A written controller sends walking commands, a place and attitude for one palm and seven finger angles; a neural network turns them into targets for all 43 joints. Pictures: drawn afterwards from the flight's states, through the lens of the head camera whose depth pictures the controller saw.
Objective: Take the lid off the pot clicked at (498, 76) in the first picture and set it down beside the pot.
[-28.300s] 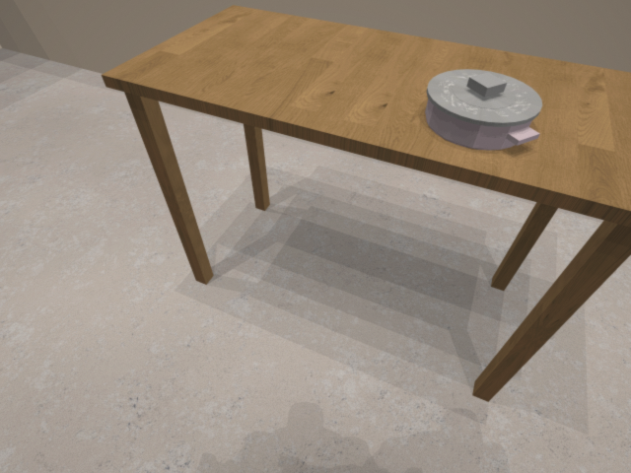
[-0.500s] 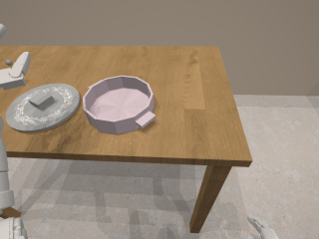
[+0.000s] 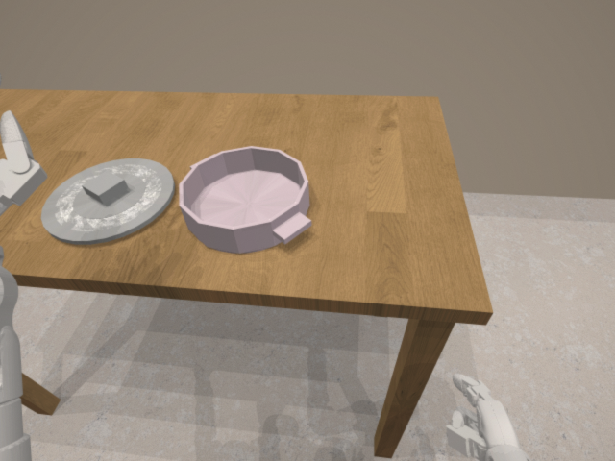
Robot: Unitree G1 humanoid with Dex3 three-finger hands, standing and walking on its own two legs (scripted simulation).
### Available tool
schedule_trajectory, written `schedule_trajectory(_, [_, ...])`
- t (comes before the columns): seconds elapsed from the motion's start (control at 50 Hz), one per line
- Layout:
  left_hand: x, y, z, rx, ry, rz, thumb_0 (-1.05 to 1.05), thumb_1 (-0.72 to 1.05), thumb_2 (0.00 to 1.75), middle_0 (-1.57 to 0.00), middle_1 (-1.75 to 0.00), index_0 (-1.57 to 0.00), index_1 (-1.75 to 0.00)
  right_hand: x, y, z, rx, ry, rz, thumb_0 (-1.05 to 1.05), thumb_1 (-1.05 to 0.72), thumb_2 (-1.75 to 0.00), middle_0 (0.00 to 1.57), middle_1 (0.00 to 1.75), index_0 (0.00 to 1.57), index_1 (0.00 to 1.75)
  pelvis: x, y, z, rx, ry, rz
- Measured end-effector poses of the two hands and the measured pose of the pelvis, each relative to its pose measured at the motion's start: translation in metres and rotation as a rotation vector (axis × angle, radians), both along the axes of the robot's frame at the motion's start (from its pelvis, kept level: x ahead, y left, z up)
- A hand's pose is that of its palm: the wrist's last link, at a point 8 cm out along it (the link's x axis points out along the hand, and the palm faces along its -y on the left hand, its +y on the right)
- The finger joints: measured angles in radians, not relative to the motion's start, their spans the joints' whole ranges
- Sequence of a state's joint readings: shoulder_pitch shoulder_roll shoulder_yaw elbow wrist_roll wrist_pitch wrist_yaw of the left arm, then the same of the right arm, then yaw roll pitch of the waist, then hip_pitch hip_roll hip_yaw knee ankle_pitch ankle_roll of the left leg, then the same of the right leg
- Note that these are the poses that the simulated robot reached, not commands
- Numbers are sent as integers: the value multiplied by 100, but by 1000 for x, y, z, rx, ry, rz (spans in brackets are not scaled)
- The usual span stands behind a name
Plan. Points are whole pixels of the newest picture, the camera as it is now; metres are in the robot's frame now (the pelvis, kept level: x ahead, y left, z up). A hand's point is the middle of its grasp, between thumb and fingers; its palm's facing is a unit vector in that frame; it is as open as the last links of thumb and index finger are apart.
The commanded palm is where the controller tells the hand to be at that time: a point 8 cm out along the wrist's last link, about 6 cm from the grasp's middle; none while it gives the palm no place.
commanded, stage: draw the hand back to the body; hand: left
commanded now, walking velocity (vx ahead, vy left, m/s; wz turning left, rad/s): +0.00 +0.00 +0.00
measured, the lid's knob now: (105, 186) +0.47 +0.40 +0.10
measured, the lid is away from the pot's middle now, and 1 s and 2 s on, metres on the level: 0.24 0.24 0.24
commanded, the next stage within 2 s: step back with the hand held close in 0.72 s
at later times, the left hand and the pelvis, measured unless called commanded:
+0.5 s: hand out of the picture +0.19 +0.26 +0.28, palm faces +0.45 -0.84 -0.30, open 7.5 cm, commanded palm +0.13 +0.30 +0.28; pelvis -0.01 +0.02 +0.00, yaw +0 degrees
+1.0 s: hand out of the picture +0.17 +0.28 +0.30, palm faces +0.52 -0.79 -0.32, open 7.5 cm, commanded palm +0.11 +0.33 +0.28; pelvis -0.02 +0.04 +0.00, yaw +1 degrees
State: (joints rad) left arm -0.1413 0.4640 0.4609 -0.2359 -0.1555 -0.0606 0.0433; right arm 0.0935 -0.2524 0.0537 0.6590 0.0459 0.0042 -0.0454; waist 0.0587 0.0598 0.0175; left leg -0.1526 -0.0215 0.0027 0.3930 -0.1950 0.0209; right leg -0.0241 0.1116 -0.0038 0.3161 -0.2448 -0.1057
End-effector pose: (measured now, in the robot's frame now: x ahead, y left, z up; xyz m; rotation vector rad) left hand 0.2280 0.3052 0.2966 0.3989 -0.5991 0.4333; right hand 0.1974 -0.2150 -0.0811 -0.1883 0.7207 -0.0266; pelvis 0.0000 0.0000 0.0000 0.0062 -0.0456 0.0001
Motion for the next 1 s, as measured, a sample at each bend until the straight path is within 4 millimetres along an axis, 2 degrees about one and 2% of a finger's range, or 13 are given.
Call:
schedule_trajectory(0.12, [-16, 3, -3, 19, -4, 1, 1, 86, 90, -22, -31, -22, -30, -7, 4, 0, -7, 13, -6, 1, -91, -90, 20, 30, 20, 30, -1, 3, 1, -2, -8, -3])
schedule_trajectory(0.24, [-34, -5, -4, 40, -26, -36, 1, 88, 90, -21, -30, -21, -30, -10, 8, 1, -16, -1, -11, 1, -91, -90, 20, 30, 20, 30, -2, 11, 1, -6, -20, -4])
schedule_trajectory(0.34, [-49, -2, -2, 75, -34, -39, 1, 88, 90, -21, -30, -21, -30, -10, 13, 4, -18, -14, -14, 1, -91, -90, 20, 30, 20, 30, -3, 15, 1, -9, -26, -4])
schedule_trajectory(0.48, [-69, -5, -9, 87, -21, -61, 1, 88, 90, -21, -30, -21, -30, -8, 24, 10, -19, -40, 7, 1, -91, -90, 20, 30, 20, 30, -6, 22, 1, -14, -36, 0])
schedule_trajectory(0.64, [-97, -5, -8, 123, -35, -61, 1, 88, 90, -21, -30, -21, -30, -5, 40, 14, -19, -63, 41, 1, -91, -90, 20, 30, 20, 30, -9, 29, 1, -21, -48, 9])
schedule_trajectory(0.86, [-105, 6, -7, 116, -57, -40, 1, 88, 90, -21, -30, -21, -30, -10, 56, 16, -15, -65, 66, 1, -90, -90, 20, 30, 20, 30, -16, 37, 1, -28, -50, 13])
schedule_trajectory(0.94, [-108, 10, 8, 212, -157, -21, 1, 88, 90, -21, -30, -21, -30, -16, 54, 18, -28, -51, 48, 1, -90, -90, 20, 30, 20, 30, -18, 39, -1, -46, -12, 15])
schedule_trajectory(1.0, [-101, 14, 6, 219, -183, -36, 1, 88, 90, -21, -30, -21, -30, -25, 47, 19, -44, -26, 9, 1, -90, -90, 20, 30, 20, 30, -19, 44, -2, -51, 8, 9])
